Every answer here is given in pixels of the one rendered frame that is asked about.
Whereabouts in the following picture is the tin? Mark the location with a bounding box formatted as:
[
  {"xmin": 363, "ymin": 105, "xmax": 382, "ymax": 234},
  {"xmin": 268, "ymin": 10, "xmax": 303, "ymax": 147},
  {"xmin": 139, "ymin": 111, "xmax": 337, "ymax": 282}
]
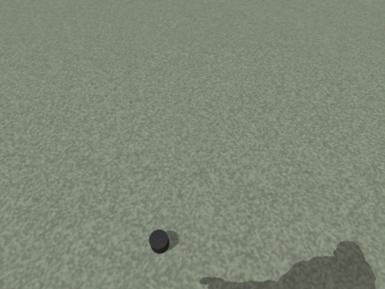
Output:
[{"xmin": 149, "ymin": 229, "xmax": 170, "ymax": 254}]

